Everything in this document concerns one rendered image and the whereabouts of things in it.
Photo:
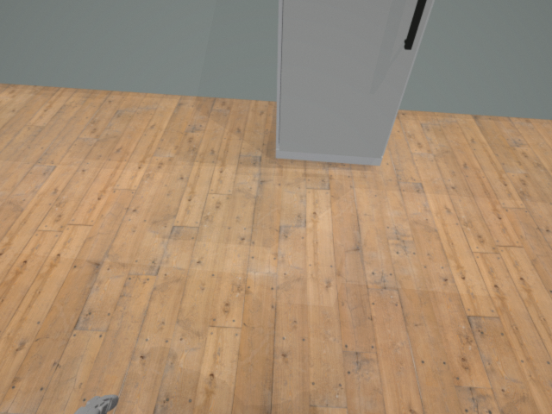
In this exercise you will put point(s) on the handle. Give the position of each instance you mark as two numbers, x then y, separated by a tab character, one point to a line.
414	24

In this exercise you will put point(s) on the fridge door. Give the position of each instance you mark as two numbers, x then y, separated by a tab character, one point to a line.
343	71

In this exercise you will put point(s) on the left robot hand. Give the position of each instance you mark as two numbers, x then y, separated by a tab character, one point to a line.
99	405

